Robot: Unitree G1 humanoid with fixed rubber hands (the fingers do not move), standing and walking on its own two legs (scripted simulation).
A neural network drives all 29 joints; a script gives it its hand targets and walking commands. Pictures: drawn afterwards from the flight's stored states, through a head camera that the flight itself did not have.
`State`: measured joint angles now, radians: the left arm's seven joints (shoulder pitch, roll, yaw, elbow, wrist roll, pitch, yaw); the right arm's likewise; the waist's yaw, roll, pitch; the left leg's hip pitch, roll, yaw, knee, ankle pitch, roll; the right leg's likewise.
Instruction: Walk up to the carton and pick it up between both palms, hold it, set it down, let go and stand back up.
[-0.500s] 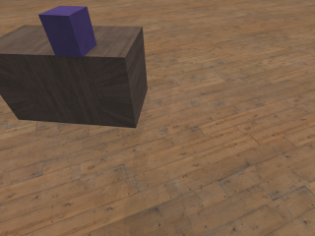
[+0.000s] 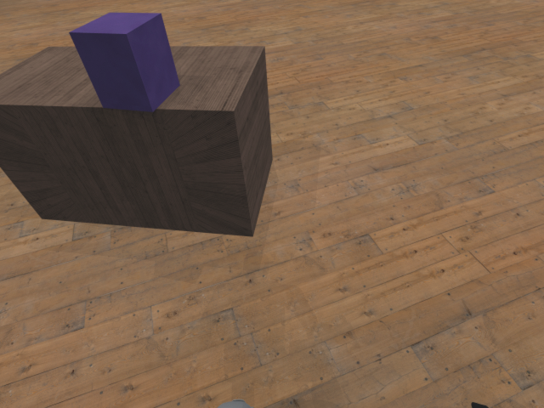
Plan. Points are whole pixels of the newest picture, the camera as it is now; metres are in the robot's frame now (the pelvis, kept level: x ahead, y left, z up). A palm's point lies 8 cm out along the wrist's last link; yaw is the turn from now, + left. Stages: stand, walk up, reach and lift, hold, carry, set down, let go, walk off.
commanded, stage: walk up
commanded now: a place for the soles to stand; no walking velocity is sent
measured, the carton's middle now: (131, 62) +1.17 +0.54 +0.06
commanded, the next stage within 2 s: none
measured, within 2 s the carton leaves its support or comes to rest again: neither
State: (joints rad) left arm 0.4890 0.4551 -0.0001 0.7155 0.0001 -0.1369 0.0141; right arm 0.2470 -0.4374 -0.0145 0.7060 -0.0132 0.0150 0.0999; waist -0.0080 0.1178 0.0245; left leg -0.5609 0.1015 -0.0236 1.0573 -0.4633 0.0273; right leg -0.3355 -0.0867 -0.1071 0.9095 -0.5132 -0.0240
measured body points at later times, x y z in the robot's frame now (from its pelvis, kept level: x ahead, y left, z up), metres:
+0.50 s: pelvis +0.14 +0.05 -0.01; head +0.15 +0.01 +0.44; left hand +0.23 +0.38 -0.06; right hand +0.23 -0.25 -0.13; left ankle +0.12 +0.15 -0.64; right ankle +0.24 -0.09 -0.69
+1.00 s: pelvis +0.27 +0.13 -0.02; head +0.28 +0.09 +0.43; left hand +0.38 +0.46 -0.07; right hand +0.32 -0.18 -0.14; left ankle +0.25 +0.22 -0.68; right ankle +0.36 -0.01 -0.69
